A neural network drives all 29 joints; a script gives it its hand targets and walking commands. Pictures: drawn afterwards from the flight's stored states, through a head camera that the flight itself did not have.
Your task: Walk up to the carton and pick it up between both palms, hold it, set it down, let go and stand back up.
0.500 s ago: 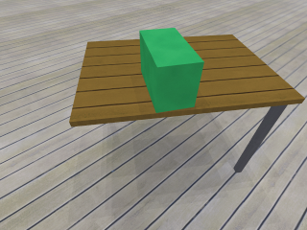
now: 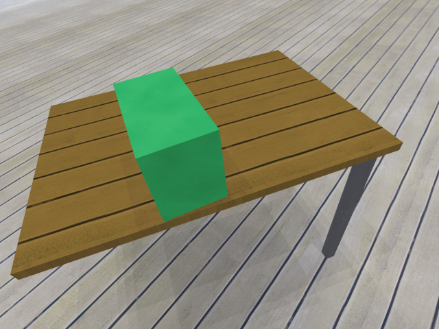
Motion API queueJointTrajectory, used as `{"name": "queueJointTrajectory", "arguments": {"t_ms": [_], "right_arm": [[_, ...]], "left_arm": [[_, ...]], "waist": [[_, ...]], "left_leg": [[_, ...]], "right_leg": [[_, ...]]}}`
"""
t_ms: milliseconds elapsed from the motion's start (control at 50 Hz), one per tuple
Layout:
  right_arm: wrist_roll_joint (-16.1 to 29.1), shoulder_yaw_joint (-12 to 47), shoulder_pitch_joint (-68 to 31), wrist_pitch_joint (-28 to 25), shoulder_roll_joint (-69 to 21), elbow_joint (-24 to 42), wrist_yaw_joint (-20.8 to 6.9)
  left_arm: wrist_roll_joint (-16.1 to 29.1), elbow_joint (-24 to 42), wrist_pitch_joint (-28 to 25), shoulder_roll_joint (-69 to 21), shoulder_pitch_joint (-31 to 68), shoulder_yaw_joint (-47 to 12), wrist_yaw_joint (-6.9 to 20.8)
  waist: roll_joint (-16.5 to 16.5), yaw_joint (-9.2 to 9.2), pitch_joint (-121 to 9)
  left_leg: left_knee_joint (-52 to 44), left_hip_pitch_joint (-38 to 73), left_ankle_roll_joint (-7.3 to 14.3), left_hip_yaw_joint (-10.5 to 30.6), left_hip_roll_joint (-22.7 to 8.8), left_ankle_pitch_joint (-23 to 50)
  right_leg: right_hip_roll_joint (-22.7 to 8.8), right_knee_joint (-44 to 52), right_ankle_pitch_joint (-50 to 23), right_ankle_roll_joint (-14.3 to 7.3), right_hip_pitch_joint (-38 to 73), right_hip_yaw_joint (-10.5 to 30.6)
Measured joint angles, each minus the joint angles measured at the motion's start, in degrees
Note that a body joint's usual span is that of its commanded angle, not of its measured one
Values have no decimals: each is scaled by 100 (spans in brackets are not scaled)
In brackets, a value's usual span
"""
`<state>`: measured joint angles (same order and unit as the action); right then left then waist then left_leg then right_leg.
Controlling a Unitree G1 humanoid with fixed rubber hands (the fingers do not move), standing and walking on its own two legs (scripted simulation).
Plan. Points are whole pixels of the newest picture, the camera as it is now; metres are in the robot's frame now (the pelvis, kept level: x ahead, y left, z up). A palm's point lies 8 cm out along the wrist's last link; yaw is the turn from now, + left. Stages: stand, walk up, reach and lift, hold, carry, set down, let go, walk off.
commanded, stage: walk up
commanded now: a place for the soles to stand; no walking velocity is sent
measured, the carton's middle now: (168, 138) +0.57 +0.14 +0.06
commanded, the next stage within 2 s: none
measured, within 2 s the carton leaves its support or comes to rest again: neither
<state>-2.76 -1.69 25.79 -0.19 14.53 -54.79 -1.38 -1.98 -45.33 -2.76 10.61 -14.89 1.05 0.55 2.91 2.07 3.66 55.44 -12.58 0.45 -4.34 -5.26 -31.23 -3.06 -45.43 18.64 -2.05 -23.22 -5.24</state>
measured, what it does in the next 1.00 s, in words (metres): walks ahead: left foot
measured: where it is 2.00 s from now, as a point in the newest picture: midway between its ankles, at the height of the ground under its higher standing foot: outside the picture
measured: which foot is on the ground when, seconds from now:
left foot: up 0.00-0.34, down 0.36-1.00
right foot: down 0.00-1.00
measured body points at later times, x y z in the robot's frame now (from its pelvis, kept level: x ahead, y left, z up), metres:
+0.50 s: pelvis +0.12 +0.03 +0.00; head +0.18 +0.05 +0.44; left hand +0.14 +0.27 -0.16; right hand +0.27 -0.19 -0.13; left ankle +0.23 +0.15 -0.71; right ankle +0.08 -0.10 -0.68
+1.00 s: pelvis +0.14 +0.03 +0.02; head +0.14 +0.02 +0.47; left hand +0.20 +0.27 -0.12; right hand +0.19 -0.23 -0.13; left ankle +0.23 +0.15 -0.71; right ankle +0.11 -0.09 -0.71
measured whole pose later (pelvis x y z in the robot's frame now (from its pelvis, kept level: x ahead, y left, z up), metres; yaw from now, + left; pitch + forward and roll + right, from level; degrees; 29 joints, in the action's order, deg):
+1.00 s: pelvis +0.14 +0.03 +0.02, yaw +3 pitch -3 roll +0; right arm -0.1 0.2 11.7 1.8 14.7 -59.8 -0.1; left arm 0.5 -54.1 0.1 12.3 -13.0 -1.2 -0.5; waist 1.1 1.5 4.0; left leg 30.5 -19.8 0.6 -4.9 -3.0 -7.2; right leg -0.6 -33.1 21.7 0.1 -8.1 -2.3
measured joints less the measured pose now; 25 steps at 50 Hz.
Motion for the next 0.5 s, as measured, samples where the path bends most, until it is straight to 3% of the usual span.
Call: {"name": "queueJointTrajectory", "arguments": {"t_ms": [40,100,200,280,360,420,500], "right_arm": [[-32,-5,-95,75,25,92,-6],[0,-7,-291,59,25,225,-24],[-18,13,-631,16,-41,404,-58],[18,28,-989,36,-99,525,-15],[117,64,-1298,-38,-158,570,81],[162,94,-1506,-95,-306,553,136],[261,227,-1861,52,-487,642,212]], "left_arm": [[101,-61,41,-112,-113,-33,-87],[140,-194,34,-195,-361,-76,-124],[42,-449,-111,-155,-756,-88,-152],[45,-612,-82,-98,-889,-128,-158],[117,-695,58,-58,-809,-211,-89],[159,-667,194,85,-490,-207,-90],[216,-455,360,221,-17,-148,-200]], "waist": [[64,-41,93],[103,-88,157],[6,-268,185],[-84,-326,298],[-135,-367,376],[-395,-350,460],[-624,-366,667]], "left_leg": [[917,-480,8,175,162,144],[1201,-1123,-70,215,189,453],[717,-1911,-201,359,84,1089],[-377,-2002,-130,357,-1,1925],[-1596,-1497,62,174,158,2952],[-1616,-1397,71,131,376,2061],[-1422,-1500,136,22,434,2037]], "right_leg": [[15,93,48,-37,228,-66],[38,561,17,-27,659,-190],[65,1309,-68,-23,1269,-332],[24,1454,70,89,1562,-426],[-70,844,604,241,1502,-461],[-261,38,1035,271,1203,-324],[-42,-1165,1894,253,587,245]]}}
